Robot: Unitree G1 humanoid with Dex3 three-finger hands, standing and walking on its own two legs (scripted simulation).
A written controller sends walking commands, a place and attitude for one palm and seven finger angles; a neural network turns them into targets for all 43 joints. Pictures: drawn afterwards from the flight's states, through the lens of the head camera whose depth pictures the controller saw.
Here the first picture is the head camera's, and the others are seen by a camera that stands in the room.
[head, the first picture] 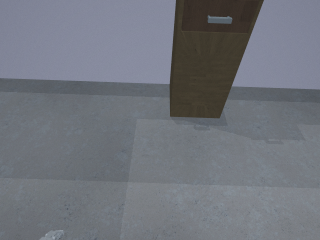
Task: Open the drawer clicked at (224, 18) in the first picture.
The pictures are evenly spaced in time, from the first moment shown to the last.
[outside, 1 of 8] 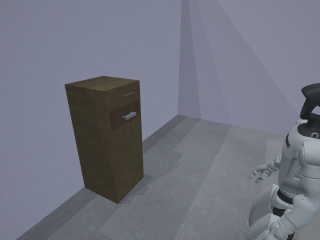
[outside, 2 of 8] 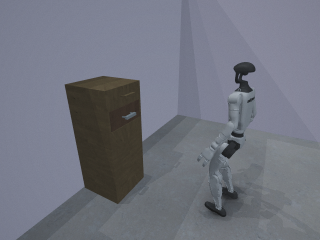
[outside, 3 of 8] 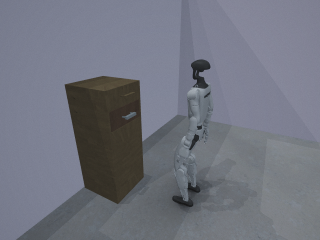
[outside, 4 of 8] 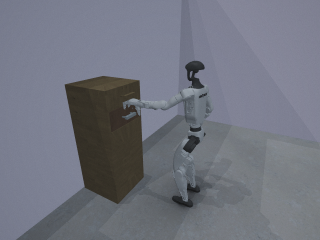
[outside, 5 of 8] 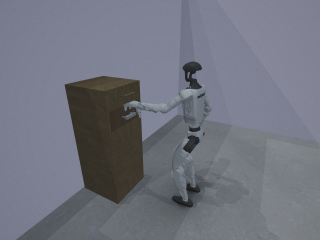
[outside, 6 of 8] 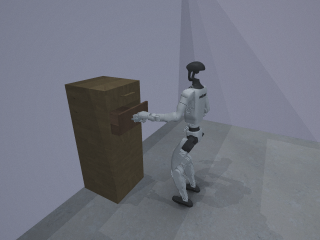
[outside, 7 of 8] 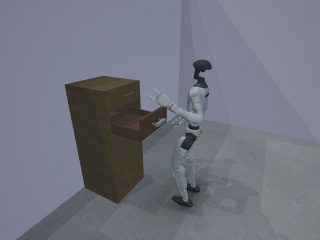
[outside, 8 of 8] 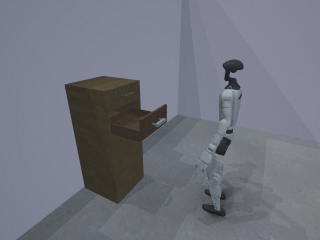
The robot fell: no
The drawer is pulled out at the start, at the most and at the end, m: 0.00 0.30 0.30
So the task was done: yes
